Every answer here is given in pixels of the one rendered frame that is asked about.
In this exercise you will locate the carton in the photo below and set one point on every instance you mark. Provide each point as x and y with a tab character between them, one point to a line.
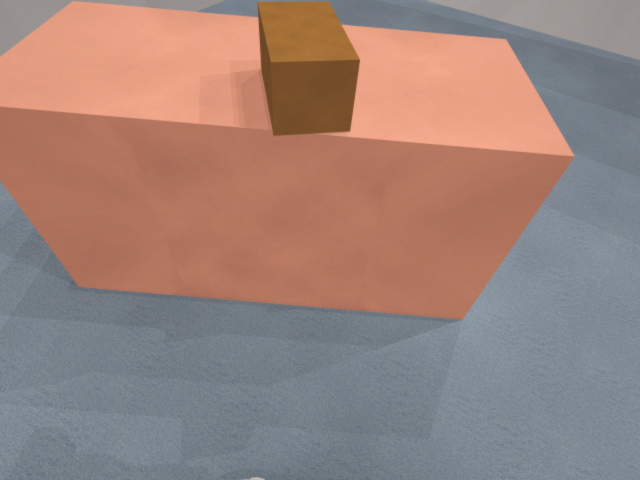
309	68

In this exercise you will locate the pedestal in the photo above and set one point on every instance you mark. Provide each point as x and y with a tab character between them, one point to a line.
138	142

